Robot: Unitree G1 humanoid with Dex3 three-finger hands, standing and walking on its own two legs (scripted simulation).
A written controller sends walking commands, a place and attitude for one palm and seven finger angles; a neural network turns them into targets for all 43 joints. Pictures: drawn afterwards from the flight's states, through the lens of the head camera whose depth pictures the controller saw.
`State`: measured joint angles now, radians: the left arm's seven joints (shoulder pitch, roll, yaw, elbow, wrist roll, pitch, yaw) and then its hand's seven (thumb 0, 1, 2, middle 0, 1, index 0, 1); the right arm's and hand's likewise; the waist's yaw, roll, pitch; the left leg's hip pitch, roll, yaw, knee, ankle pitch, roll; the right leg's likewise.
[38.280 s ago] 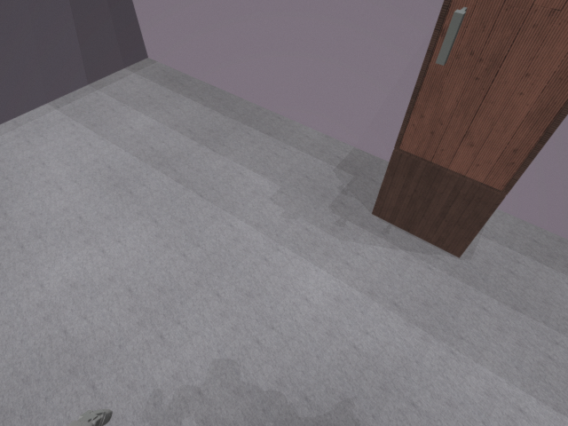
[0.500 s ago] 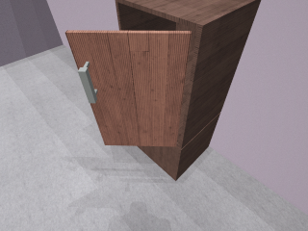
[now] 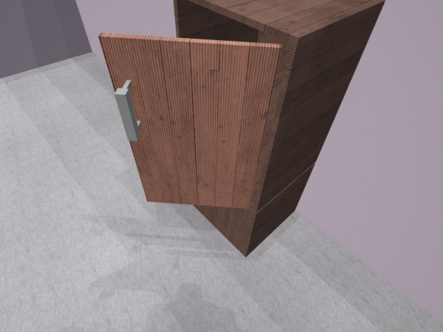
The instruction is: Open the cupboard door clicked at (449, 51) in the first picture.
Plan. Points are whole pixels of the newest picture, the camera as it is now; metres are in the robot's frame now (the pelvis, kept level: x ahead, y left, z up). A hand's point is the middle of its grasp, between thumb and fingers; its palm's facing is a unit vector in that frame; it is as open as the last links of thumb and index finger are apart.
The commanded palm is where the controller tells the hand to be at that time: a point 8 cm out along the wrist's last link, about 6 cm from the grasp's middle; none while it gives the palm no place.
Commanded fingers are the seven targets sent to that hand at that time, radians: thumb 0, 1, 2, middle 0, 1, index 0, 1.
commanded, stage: look again from close up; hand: left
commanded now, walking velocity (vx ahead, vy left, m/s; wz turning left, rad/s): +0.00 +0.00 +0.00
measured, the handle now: (131, 110) +0.57 +0.26 +0.08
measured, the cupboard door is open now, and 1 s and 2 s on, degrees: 43 43 43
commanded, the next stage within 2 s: raise the hand with hooked fingers in 0.36 s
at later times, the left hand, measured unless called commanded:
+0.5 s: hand out of the picture +0.01 +0.18 -0.18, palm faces +0.06 -0.98 -0.17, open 7.3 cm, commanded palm +0.10 +0.22 -0.07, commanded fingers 0.00 0.83 0.87 -0.20 -0.34 -0.20 -0.34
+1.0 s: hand (109, 316) +0.15 +0.20 -0.03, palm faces +0.15 -0.99 -0.07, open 9.3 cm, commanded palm +0.15 +0.25 -0.01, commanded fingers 0.00 0.25 0.62 -0.25 -0.72 -0.25 -0.72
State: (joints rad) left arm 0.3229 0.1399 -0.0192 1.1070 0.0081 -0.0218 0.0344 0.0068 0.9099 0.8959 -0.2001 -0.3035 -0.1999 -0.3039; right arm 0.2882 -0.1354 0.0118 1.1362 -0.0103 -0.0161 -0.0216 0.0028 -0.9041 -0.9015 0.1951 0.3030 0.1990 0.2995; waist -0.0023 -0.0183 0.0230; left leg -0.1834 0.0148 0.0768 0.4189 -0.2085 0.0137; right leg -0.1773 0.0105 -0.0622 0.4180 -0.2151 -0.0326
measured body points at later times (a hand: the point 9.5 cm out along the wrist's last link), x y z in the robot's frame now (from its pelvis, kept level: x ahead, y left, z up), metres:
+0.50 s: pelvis +0.01 +0.02 +0.00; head +0.01 +0.03 +0.45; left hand +0.01 +0.23 -0.16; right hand +0.01 -0.20 -0.16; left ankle +0.01 +0.11 -0.74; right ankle +0.01 -0.10 -0.74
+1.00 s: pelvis -0.01 -0.01 -0.08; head +0.04 +0.01 +0.37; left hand +0.14 +0.25 -0.02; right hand +0.25 -0.22 -0.11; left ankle +0.01 +0.11 -0.74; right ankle +0.01 -0.10 -0.74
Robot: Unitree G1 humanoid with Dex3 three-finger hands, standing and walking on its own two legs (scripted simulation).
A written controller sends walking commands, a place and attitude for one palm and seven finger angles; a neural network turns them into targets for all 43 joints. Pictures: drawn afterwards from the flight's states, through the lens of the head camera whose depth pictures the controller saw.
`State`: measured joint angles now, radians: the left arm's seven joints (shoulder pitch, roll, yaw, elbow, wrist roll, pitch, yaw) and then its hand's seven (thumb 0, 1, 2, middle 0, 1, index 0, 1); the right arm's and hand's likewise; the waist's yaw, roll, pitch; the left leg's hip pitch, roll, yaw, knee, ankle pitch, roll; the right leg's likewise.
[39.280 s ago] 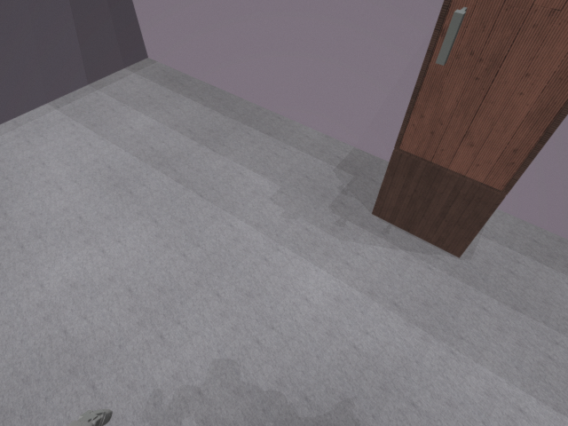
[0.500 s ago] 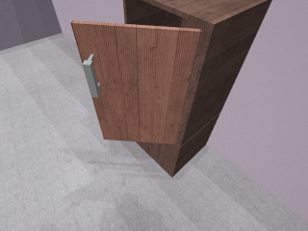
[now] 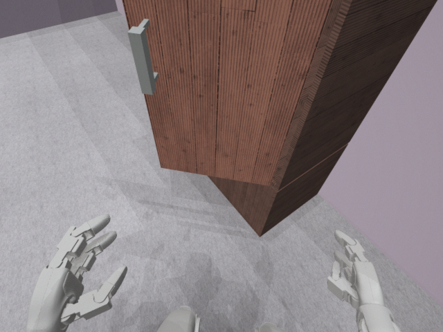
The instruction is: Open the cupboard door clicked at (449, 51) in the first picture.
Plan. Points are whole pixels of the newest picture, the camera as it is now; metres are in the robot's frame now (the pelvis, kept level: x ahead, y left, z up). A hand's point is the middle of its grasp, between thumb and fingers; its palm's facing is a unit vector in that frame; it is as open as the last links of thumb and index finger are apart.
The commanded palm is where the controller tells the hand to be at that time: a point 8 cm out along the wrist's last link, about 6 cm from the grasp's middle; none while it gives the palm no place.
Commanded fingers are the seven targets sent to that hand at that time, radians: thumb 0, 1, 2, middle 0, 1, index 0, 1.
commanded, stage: raise the hand with hooked fingers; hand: left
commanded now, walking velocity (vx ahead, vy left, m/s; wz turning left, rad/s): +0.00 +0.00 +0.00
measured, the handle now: (147, 57) +0.59 +0.23 +0.16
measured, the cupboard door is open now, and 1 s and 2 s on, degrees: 43 43 43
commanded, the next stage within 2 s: move the hooked fingers beside the handle in 1.56 s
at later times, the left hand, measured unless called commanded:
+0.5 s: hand (88, 219) +0.25 +0.23 +0.11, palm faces -0.02 -1.00 -0.06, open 12.3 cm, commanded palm +0.22 +0.29 +0.12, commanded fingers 0.00 -0.34 0.37 -0.29 -1.10 -0.29 -1.10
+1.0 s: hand (47, 158) +0.30 +0.29 +0.17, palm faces +0.00 -1.00 -0.05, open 13.9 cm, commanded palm +0.28 +0.34 +0.18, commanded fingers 0.00 -0.50 0.30 -0.30 -1.20 -0.30 -1.20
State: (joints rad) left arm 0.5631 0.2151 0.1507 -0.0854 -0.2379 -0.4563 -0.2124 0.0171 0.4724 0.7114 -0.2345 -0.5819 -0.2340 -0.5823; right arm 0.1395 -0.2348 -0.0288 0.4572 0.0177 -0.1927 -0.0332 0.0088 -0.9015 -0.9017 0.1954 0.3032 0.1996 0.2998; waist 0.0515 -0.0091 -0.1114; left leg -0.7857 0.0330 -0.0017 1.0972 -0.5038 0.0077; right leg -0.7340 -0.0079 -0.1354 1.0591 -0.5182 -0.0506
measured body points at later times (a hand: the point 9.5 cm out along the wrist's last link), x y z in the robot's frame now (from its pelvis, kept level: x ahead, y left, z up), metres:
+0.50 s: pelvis +0.01 +0.01 +0.04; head +0.05 +0.01 +0.49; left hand +0.24 +0.29 +0.11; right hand +0.16 -0.26 -0.04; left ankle +0.02 +0.11 -0.66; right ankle +0.01 -0.09 -0.66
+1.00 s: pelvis +0.02 +0.03 +0.06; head +0.03 +0.03 +0.51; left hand +0.30 +0.35 +0.17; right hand +0.19 -0.21 -0.01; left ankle +0.02 +0.11 -0.66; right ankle +0.01 -0.09 -0.66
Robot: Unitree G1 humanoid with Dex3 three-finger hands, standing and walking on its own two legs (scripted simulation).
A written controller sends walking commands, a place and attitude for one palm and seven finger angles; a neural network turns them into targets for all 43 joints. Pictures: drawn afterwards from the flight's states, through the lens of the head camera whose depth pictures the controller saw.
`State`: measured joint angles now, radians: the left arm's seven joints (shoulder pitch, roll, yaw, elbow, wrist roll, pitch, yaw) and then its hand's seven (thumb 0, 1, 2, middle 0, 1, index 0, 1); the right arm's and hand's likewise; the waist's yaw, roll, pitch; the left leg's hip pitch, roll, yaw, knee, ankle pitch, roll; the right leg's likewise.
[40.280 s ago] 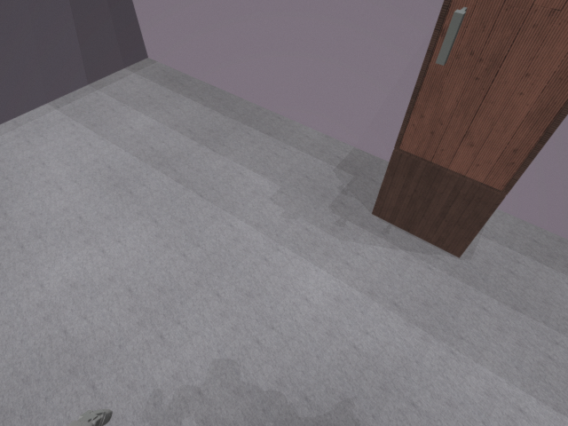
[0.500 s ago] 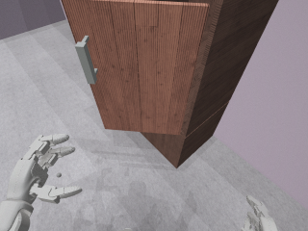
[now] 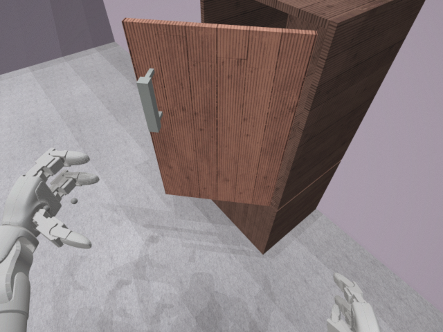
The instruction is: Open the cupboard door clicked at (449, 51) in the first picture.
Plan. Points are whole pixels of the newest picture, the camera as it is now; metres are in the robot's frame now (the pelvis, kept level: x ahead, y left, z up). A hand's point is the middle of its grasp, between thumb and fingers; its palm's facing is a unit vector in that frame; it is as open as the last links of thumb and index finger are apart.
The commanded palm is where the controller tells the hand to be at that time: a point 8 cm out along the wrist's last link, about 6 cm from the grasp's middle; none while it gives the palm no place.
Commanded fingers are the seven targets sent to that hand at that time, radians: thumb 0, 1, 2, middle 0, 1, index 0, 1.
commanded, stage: raise the hand with hooked fingers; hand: left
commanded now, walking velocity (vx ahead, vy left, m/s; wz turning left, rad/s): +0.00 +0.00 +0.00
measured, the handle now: (152, 100) +0.57 +0.22 +0.10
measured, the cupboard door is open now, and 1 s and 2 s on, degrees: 43 43 43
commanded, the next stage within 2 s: move the hooked fingers beside the handle in 0.56 s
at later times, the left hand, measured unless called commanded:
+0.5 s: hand (80, 189) +0.30 +0.26 +0.12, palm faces +0.02 -1.00 -0.04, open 14.0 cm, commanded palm +0.27 +0.31 +0.12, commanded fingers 0.00 -0.50 0.30 -0.30 -1.20 -0.30 -1.20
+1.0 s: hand (91, 170) +0.34 +0.26 +0.12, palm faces +0.01 -1.00 -0.02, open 14.0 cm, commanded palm +0.32 +0.31 +0.12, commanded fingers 0.00 -0.50 0.30 -0.30 -1.20 -0.30 -1.20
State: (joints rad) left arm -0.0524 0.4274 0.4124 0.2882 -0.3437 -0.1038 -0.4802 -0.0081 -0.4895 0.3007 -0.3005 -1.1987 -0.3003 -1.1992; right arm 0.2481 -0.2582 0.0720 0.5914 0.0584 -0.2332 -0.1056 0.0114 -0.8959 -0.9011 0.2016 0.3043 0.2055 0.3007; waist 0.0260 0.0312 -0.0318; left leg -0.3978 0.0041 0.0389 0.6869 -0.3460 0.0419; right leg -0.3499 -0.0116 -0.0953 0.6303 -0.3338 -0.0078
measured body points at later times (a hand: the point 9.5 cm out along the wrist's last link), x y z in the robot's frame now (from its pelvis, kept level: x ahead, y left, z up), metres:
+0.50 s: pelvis +0.00 -0.01 +0.01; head +0.02 -0.01 +0.46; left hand +0.29 +0.32 +0.12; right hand +0.16 -0.26 -0.07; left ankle +0.01 +0.09 -0.72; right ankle -0.01 -0.12 -0.72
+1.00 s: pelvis +0.00 -0.02 +0.00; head +0.02 -0.02 +0.45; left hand +0.33 +0.31 +0.12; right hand +0.14 -0.28 -0.08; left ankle +0.01 +0.09 -0.72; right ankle -0.01 -0.12 -0.72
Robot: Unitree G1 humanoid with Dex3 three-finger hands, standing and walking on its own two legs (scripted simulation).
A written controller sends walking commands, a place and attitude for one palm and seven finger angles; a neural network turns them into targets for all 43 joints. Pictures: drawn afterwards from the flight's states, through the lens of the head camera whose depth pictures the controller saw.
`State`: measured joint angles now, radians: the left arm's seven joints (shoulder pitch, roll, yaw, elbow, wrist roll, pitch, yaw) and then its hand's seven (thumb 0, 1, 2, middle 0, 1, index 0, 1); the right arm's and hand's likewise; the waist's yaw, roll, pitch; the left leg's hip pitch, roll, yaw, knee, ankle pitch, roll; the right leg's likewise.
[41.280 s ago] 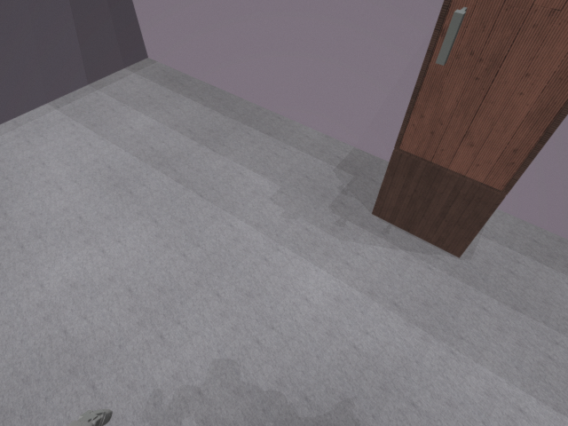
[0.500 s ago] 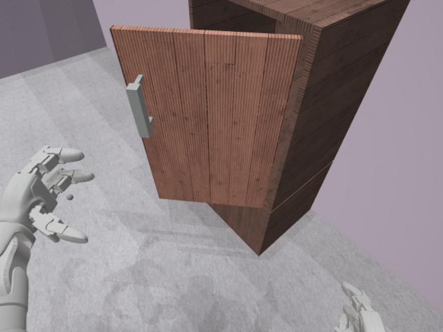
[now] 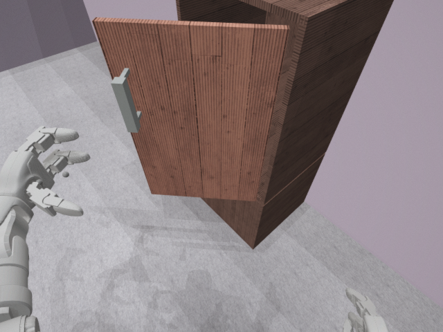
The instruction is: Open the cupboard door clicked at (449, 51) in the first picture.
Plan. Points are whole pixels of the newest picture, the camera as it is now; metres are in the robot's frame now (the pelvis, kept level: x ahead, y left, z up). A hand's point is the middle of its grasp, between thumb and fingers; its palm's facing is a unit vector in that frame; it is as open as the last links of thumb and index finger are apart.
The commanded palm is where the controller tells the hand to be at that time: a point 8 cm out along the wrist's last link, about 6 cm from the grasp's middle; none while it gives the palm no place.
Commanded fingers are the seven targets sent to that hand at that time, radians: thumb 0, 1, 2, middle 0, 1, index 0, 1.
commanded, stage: move the hooked fingers beside the handle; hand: left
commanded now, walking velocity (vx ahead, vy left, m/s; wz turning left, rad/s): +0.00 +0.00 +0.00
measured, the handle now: (130, 100) +0.57 +0.24 +0.10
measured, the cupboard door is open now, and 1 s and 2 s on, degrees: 43 43 43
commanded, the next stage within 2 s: none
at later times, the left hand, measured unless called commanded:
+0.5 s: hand (83, 144) +0.42 +0.29 +0.11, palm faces -0.02 -1.00 +0.00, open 14.0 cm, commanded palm +0.39 +0.34 +0.11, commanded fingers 0.00 -0.50 0.30 -0.30 -1.20 -0.30 -1.20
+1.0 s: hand (89, 123) +0.48 +0.30 +0.11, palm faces -0.03 -1.00 +0.03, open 14.0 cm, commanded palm +0.47 +0.35 +0.10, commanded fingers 0.00 -0.50 0.30 -0.30 -1.20 -0.30 -1.20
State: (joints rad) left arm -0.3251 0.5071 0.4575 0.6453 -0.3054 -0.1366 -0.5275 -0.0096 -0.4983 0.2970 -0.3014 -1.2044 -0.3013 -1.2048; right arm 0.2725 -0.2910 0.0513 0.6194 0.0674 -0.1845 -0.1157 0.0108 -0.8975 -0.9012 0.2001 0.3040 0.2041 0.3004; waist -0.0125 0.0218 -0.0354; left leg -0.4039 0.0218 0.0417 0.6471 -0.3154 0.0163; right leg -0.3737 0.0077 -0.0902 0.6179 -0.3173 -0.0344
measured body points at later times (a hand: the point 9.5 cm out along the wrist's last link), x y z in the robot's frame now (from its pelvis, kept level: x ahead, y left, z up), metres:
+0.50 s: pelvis +0.00 +0.02 -0.01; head +0.06 +0.02 +0.44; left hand +0.41 +0.34 +0.11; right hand +0.07 -0.26 -0.11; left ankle +0.01 +0.11 -0.72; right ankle +0.00 -0.10 -0.72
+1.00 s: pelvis +0.01 +0.03 -0.01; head +0.11 +0.05 +0.43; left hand +0.48 +0.35 +0.11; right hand +0.03 -0.25 -0.11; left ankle +0.01 +0.11 -0.72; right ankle +0.00 -0.10 -0.72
